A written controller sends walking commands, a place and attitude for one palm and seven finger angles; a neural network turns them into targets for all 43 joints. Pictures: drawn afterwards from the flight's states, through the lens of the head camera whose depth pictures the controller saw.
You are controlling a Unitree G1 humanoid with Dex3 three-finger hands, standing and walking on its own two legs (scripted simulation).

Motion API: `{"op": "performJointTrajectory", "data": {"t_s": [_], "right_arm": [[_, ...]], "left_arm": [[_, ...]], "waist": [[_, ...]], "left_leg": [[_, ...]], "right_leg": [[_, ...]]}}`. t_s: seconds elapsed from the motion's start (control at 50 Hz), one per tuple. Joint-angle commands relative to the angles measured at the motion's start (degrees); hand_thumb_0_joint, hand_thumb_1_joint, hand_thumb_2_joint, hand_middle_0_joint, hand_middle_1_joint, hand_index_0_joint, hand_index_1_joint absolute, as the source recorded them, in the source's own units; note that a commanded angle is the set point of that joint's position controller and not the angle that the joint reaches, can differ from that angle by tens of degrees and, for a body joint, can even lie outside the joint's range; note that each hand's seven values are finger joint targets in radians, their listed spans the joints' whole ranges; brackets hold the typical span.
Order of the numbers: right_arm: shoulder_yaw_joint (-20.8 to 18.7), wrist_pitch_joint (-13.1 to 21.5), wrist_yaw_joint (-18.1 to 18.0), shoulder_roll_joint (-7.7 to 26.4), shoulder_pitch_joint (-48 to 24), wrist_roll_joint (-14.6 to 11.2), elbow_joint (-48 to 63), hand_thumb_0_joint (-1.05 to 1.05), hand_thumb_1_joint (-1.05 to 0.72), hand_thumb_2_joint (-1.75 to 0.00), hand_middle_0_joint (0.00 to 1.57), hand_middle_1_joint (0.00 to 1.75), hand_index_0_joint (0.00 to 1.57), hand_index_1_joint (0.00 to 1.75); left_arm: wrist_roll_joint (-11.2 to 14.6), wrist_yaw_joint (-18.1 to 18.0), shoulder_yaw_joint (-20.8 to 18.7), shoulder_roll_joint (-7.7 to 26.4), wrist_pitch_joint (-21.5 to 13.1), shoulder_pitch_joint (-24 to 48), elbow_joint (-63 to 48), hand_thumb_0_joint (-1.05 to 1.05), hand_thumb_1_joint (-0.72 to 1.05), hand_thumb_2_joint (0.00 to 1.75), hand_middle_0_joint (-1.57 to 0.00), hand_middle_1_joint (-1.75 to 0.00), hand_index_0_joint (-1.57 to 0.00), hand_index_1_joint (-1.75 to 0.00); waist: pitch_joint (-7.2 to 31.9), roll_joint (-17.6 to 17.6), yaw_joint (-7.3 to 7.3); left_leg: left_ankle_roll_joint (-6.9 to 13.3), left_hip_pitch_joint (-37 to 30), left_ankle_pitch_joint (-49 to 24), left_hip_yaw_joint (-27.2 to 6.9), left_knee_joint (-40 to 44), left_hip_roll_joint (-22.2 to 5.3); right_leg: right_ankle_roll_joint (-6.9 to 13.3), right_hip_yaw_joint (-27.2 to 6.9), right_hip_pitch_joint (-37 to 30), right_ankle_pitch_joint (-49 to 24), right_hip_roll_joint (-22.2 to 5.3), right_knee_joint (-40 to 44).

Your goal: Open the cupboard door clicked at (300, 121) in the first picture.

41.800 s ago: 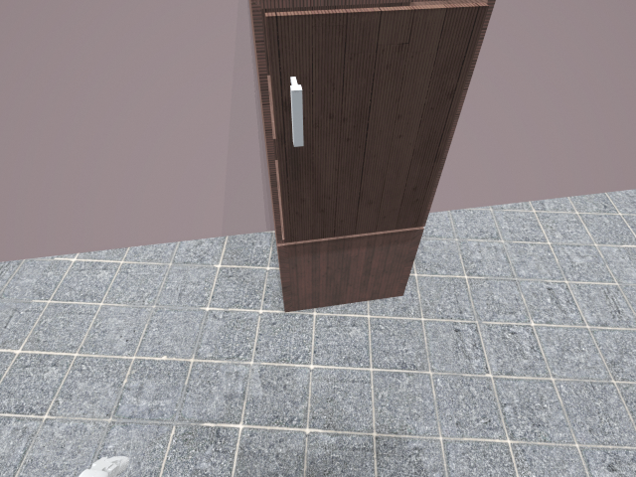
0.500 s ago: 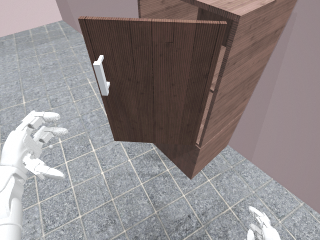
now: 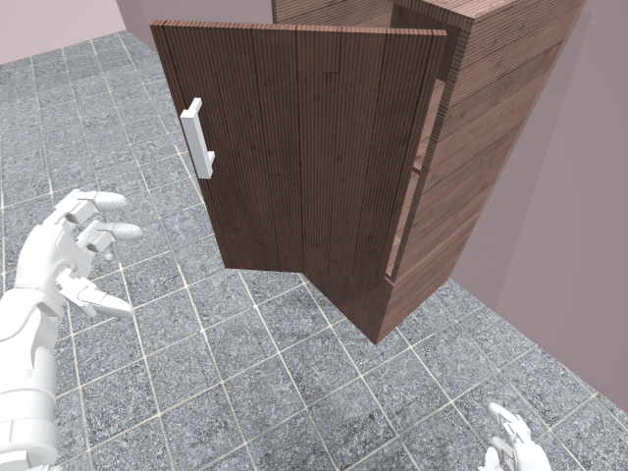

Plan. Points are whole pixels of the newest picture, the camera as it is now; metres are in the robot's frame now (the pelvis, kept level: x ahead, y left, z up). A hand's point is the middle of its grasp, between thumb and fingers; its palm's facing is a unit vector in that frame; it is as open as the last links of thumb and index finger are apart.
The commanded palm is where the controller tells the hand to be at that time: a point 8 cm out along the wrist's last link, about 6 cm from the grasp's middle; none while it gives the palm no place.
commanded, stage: move the hooked fingers beside the handle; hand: left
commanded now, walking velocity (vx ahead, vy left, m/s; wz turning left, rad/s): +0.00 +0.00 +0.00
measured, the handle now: (201, 139) +0.59 +0.23 +0.09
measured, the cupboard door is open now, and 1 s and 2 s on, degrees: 45 45 45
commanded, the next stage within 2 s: none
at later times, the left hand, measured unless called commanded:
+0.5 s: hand (133, 206) +0.42 +0.28 +0.10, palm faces -0.01 -1.00 +0.00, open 14.0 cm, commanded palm +0.40 +0.33 +0.10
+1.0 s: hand (148, 172) +0.49 +0.28 +0.10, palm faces -0.02 -1.00 +0.00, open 14.0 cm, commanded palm +0.48 +0.33 +0.09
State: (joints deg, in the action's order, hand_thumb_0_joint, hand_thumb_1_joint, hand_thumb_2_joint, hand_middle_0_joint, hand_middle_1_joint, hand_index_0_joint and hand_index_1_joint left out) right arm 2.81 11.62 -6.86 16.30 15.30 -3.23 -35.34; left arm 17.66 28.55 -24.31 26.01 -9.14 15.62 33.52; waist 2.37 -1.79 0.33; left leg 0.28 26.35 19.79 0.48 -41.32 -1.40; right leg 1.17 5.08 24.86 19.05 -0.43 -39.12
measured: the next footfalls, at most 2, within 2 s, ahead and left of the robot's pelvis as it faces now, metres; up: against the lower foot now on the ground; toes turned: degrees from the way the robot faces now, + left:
none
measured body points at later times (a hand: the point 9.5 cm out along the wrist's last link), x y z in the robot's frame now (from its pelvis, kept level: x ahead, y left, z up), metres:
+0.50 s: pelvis +0.00 +0.01 -0.01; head +0.07 +0.02 +0.44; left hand +0.42 +0.33 +0.10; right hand +0.06 -0.27 -0.11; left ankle +0.01 +0.12 -0.72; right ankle +0.01 -0.11 -0.72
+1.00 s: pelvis +0.01 +0.02 -0.02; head +0.11 +0.04 +0.42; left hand +0.49 +0.34 +0.10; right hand +0.02 -0.25 -0.12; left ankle +0.01 +0.12 -0.72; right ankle +0.01 -0.11 -0.72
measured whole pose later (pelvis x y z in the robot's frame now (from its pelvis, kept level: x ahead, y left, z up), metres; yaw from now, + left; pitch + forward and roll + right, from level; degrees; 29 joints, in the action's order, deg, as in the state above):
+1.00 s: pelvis +0.01 +0.02 -0.02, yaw -3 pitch +16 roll -3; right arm 2.8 -0.8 -3.8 16.8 22.8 -1.2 -35.6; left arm 8.0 28.5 -28.2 41.0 -15.5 49.8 69.4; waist 4.2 -0.4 -7.8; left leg 2.1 42.3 23.2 2.0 -49.1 -2.3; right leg -0.5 3.3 40.2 19.9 0.2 -43.9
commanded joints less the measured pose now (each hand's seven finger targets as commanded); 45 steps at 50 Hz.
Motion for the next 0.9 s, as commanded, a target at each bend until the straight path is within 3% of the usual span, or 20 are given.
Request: {"op": "performJointTrajectory", "data": {"t_s": [0.0, 0.02, 0.08, 0.12, 0.18, 0.26, 0.28, 0.32, 0.36, 0.48, 0.56, 0.6, 0.62, 0.64, 0.68, 0.72, 0.76, 0.8, 0.84, 0.88], "right_arm": [[-3.0, 1.9, -0.6, 8.3, -0.2, -0.2, 7.5, 0.0, -0.9, -0.9, 0.2, 0.3, 0.2, 0.3], [-3.0, 1.6, -0.5, 8.2, -0.1, -0.2, 7.5, 0.0, -0.9, -0.9, 0.2, 0.3, 0.2, 0.3], [-3.1, 0.6, 0.0, 8.8, 1.2, 0.0, 7.3, 0.0, -0.9, -0.9, 0.2, 0.3, 0.2, 0.3], [-3.2, 0.0, 0.2, 8.8, 2.0, 0.0, 7.5, 0.0, -0.9, -0.9, 0.2, 0.3, 0.2, 0.3], [-3.5, -1.0, 0.4, 9.4, 3.5, 0.2, 7.3, 0.0, -0.9, -0.9, 0.2, 0.3, 0.2, 0.3], [-3.7, -2.1, 0.6, 9.4, 5.2, 0.2, 6.4, 0.0, -0.9, -0.9, 0.2, 0.3, 0.2, 0.3], [-3.9, -2.4, 0.5, 9.7, 5.8, 0.2, 6.2, 0.0, -0.9, -0.9, 0.2, 0.3, 0.2, 0.3], [-4.0, -2.9, 0.6, 9.9, 6.6, 0.4, 5.8, 0.0, -0.9, -0.9, 0.2, 0.3, 0.2, 0.3], [-4.1, -3.6, 0.7, 10.1, 7.2, 0.3, 5.5, 0.0, -0.9, -0.9, 0.2, 0.3, 0.2, 0.3], [-4.3, -5.5, 1.0, 10.5, 9.4, 0.8, 5.1, 0.0, -0.9, -0.9, 0.2, 0.3, 0.2, 0.3], [-4.4, -6.6, 1.3, 10.6, 10.5, 1.0, 4.8, 0.0, -0.9, -0.9, 0.2, 0.3, 0.2, 0.3], [-4.4, -7.2, 1.4, 10.8, 11.2, 1.1, 4.4, 0.0, -0.9, -0.9, 0.2, 0.3, 0.2, 0.3], [-4.3, -7.5, 1.5, 10.7, 11.2, 1.2, 4.6, 0.0, -0.9, -0.9, 0.2, 0.3, 0.2, 0.3], [-4.3, -7.7, 1.6, 10.8, 11.4, 1.2, 4.4, 0.0, -0.9, -0.9, 0.2, 0.3, 0.2, 0.3], [-4.1, -8.3, 1.4, 11.2, 12.0, 1.3, 4.1, 0.0, -0.9, -0.9, 0.2, 0.3, 0.2, 0.3], [-4.2, -8.8, 1.4, 11.5, 12.6, 1.4, 4.0, 0.0, -0.9, -0.9, 0.2, 0.3, 0.2, 0.3], [-4.2, -9.1, 1.6, 11.2, 13.0, 1.6, 3.9, 0.0, -0.9, -0.9, 0.2, 0.3, 0.2, 0.3], [-4.3, -9.7, 1.7, 11.4, 13.9, 1.7, 3.4, 0.0, -0.9, -0.9, 0.2, 0.3, 0.2, 0.3], [-4.3, -10.3, 1.9, 11.5, 14.4, 1.8, 3.3, 0.0, -0.9, -0.9, 0.2, 0.3, 0.2, 0.3], [-4.0, -10.9, 2.0, 11.6, 14.8, 1.9, 3.4, 0.0, -0.9, -0.9, 0.2, 0.3, 0.2, 0.3]], "left_arm": [[0.7, 0.4, -4.8, 18.1, -4.2, 21.6, -7.0, 0.0, -0.5, 0.3, -0.3, -1.2, -0.3, -1.2], [0.6, 0.4, -3.7, 17.0, -4.1, 22.8, -5.6, 0.0, -0.5, 0.3, -0.3, -1.2, -0.3, -1.2], [0.1, 0.0, -6.3, 20.7, -4.5, 24.8, -1.2, 0.0, -0.5, 0.3, -0.3, -1.2, -0.3, -1.2], [-0.7, 0.0, -6.0, 21.1, -5.1, 27.3, 0.0, 0.0, -0.5, 0.3, -0.3, -1.2, -0.3, -1.2], [-0.9, 0.1, -7.9, 24.1, -6.8, 29.8, 2.5, 0.0, -0.5, 0.3, -0.3, -1.2, -0.3, -1.2], [-2.1, 1.0, -5.6, 23.4, -8.2, 35.2, 5.9, 0.0, -0.5, 0.3, -0.3, -1.2, -0.3, -1.2], [-1.7, 1.3, -5.8, 23.9, -8.5, 36.7, 6.2, 0.0, -0.5, 0.3, -0.3, -1.2, -0.3, -1.2], [-2.2, 1.6, -6.1, 24.7, -9.0, 37.7, 7.5, 0.0, -0.5, 0.3, -0.3, -1.2, -0.3, -1.2], [-2.4, 1.7, -6.2, 24.9, -8.9, 37.4, 10.6, 0.0, -0.5, 0.3, -0.3, -1.2, -0.3, -1.2], [-3.3, 1.7, -7.3, 27.6, -9.8, 42.5, 13.8, 0.0, -0.5, 0.3, -0.3, -1.2, -0.3, -1.2], [-4.5, 1.3, -6.5, 27.8, -10.5, 44.7, 14.8, 0.0, -0.5, 0.3, -0.3, -1.2, -0.3, -1.2], [-4.5, 1.3, -7.0, 28.8, -10.7, 46.9, 15.5, 0.0, -0.5, 0.3, -0.3, -1.2, -0.3, -1.2], [-4.8, 1.3, -6.0, 27.8, -10.5, 47.2, 15.9, 0.0, -0.5, 0.3, -0.3, -1.2, -0.3, -1.2], [-5.0, 1.2, -5.1, 26.9, -10.2, 47.6, 17.8, 0.0, -0.5, 0.3, -0.3, -1.2, -0.3, -1.2], [-5.1, 0.8, -6.1, 28.9, -10.1, 50.5, 20.2, 0.0, -0.5, 0.3, -0.3, -1.2, -0.3, -1.2], [-6.3, 0.5, -7.7, 32.1, -10.3, 52.3, 20.4, 0.0, -0.5, 0.3, -0.3, -1.2, -0.3, -1.2], [-7.0, 0.2, -5.4, 29.8, -10.8, 53.8, 20.1, 0.0, -0.5, 0.3, -0.3, -1.2, -0.3, -1.2], [-7.0, 0.3, -6.0, 31.0, -11.5, 56.4, 19.6, 0.0, -0.5, 0.3, -0.3, -1.2, -0.3, -1.2], [-7.0, 0.4, -6.9, 31.7, -11.2, 54.8, 21.7, 0.0, -0.5, 0.3, -0.3, -1.2, -0.3, -1.2], [-6.9, 0.6, -6.4, 31.5, -10.6, 55.5, 24.0, 0.0, -0.5, 0.3, -0.3, -1.2, -0.3, -1.2]], "waist": [[14.2, -1.7, -1.21], [14.1, -1.1, -1.7], [13.6, -0.2, -1.19], [15.2, -1.8, -1.54], [16.4, 0.6, -1.85], [17.6, -4.5, -3.1], [18.1, -1.8, -3.53], [19.5, -4.0, -3.39], [18.5, -2.9, -3.52], [20.4, -2.4, -4.18], [21.6, -6.2, -4.62], [22.5, -5.8, -5.02], [22.5, -6.3, -5.16], [21.1, -5.5, -5.79], [20.0, -3.1, -6.38], [22.2, -4.8, -6.21], [23.6, -6.8, -7.06], [25.5, -8.4, -7.37], [25.6, -7.3, -6.92], [24.4, -5.1, -7.65]], "left_leg": [[1.2, -5.8, -10.0, -1.3, 5.5, 1.7], [1.3, -5.4, -9.4, -1.2, 5.4, 1.7], [1.2, -3.3, -9.9, -1.2, 5.0, 1.6], [1.2, -3.0, -9.7, -0.9, 4.7, 1.7], [1.4, -1.7, -10.5, -0.7, 3.8, 1.4], [1.5, -2.7, -11.2, -0.6, 3.1, 1.5], [1.6, -2.8, -12.4, -0.9, 2.7, 1.2], [1.5, -3.4, -12.7, -1.1, 2.6, 1.3], [1.5, -2.2, -12.0, -1.2, 2.7, 1.1], [1.6, -2.6, -15.2, -1.5, 1.5, 0.8], [1.2, -4.6, -16.7, -2.0, 1.2, 0.5], [1.1, -5.3, -18.4, -2.3, 0.6, 0.3], [1.0, -5.5, -18.4, -2.6, 0.7, 0.3], [1.1, -4.9, -17.0, -2.5, 0.7, 0.1], [1.3, -2.7, -15.8, -2.6, 0.3, 0.1], [1.2, -2.9, -16.2, -2.8, -0.1, 0.1], [1.0, -4.9, -18.1, -3.0, -0.8, -0.1], [0.5, -7.0, -21.3, -3.4, -1.6, -0.5], [0.4, -6.7, -22.6, -3.8, -1.9, -0.7], [0.8, -4.3, -21.6, -3.4, -2.2, -0.5]], "right_leg": [[0.2, -3.9, -4.3, -11.0, 0.8, 5.2], [0.0, -4.0, -3.6, -10.7, 0.8, 5.3], [0.2, -4.1, -4.2, -11.1, 0.9, 4.6], [0.0, -4.4, -3.7, -11.2, 0.9, 4.2], [-0.1, -4.8, -4.7, -12.2, 1.1, 3.5], [0.1, -4.6, -1.9, -12.9, 1.4, 2.8], [0.2, -4.4, -2.1, -14.1, 1.6, 2.5], [0.2, -4.2, -1.3, -14.1, 1.7, 2.2], [0.2, -4.0, -0.4, -13.2, 1.8, 2.2], [0.3, -3.5, 0.8, -15.5, 2.2, 0.9], [0.4, -3.1, 3.7, -14.8, 2.3, 0.4], [0.3, -3.0, 4.2, -15.7, 2.5, 0.1], [0.4, -2.8, 5.0, -14.9, 2.5, 0.0], [0.3, -2.6, 6.4, -13.7, 2.5, 0.2], [0.3, -2.7, 6.6, -13.2, 2.7, -0.1], [0.2, -2.9, 6.5, -13.3, 2.5, -0.5], [0.1, -2.8, 8.5, -13.6, 2.5, -0.8], [0.2, -2.6, 9.3, -14.7, 2.8, -1.4], [0.2, -2.4, 9.3, -15.0, 2.9, -1.6], [0.2, -2.4, 8.9, -15.5, 3.1, -1.7]]}}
